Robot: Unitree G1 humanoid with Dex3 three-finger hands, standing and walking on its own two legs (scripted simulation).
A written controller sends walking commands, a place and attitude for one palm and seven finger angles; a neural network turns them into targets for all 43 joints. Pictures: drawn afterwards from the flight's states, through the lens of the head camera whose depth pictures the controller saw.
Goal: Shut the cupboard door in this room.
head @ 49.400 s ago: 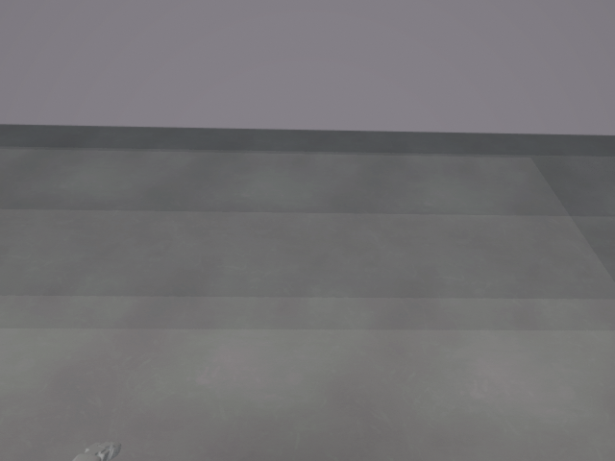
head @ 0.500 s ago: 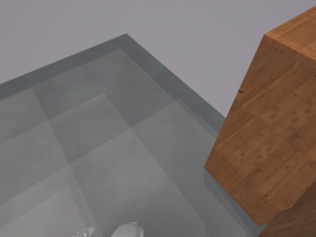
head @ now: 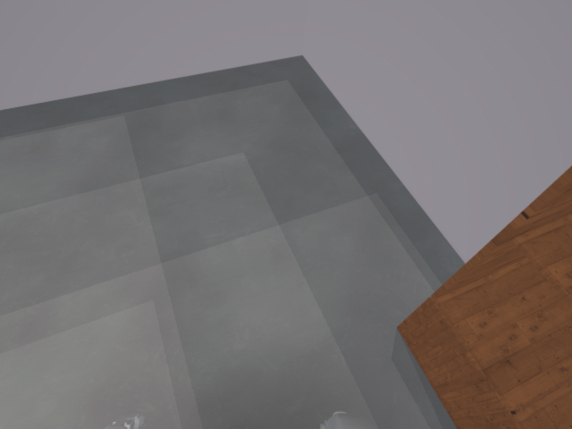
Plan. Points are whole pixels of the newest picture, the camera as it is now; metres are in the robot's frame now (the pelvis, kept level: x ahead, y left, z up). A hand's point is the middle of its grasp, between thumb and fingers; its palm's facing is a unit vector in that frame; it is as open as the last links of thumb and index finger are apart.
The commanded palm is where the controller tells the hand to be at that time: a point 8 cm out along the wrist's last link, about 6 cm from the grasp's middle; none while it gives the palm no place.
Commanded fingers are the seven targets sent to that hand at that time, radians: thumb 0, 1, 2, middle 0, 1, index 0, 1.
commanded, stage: turn or walk to find it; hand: left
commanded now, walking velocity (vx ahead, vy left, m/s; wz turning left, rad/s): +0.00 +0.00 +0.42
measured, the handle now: out of the picture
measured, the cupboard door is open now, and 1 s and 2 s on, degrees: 77 56 51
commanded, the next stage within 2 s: none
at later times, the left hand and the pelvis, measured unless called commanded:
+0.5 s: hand out of the picture +0.03 +0.20 -0.18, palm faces +0.27 -0.93 -0.25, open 7.3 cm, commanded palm none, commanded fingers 0.00 0.90 0.90 -0.20 -0.30 -0.20 -0.30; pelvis +0.00 -0.01 -0.01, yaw +14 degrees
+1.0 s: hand out of the picture +0.06 +0.22 -0.17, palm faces +0.43 -0.87 -0.23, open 7.4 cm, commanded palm none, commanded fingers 0.00 0.90 0.90 -0.20 -0.30 -0.20 -0.30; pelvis +0.02 -0.01 -0.01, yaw +26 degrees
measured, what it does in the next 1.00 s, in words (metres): steps on the spot, turning left: right foot, then left foot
